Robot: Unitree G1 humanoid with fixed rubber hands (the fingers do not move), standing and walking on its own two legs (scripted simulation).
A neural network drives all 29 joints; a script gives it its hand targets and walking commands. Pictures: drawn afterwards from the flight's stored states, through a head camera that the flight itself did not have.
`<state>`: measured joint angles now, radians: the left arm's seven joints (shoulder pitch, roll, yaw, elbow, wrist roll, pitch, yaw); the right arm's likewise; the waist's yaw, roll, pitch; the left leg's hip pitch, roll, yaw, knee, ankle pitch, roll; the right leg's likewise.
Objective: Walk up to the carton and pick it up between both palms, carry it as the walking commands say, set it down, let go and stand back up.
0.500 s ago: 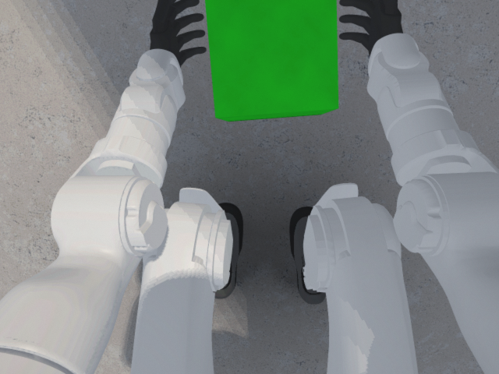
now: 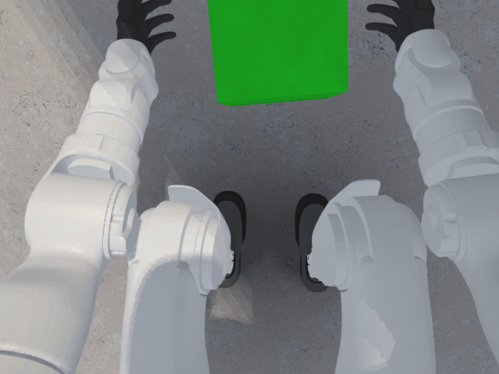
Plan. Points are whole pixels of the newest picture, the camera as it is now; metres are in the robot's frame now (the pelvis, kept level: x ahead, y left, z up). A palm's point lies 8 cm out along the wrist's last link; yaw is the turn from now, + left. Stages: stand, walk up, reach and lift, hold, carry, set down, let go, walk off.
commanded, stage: set down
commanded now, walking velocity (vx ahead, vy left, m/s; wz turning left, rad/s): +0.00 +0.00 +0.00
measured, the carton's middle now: (276, 39) +0.52 -0.03 -0.28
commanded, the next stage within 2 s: let go in 1.46 s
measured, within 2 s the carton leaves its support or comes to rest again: neither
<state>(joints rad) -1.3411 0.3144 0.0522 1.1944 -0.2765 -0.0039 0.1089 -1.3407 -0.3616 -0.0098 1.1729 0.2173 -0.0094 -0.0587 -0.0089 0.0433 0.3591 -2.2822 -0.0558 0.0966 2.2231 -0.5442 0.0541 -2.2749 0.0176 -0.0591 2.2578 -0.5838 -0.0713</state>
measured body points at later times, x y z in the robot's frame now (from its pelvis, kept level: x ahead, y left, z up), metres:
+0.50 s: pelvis -0.01 +0.00 +0.07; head +0.35 -0.01 +0.33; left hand +0.51 +0.14 -0.10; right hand +0.52 -0.20 -0.09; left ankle +0.12 +0.09 -0.32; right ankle +0.11 -0.10 -0.32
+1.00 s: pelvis -0.02 +0.00 +0.19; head +0.33 -0.01 +0.46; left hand +0.51 +0.15 +0.05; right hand +0.53 -0.21 +0.06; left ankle +0.12 +0.09 -0.32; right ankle +0.11 -0.10 -0.32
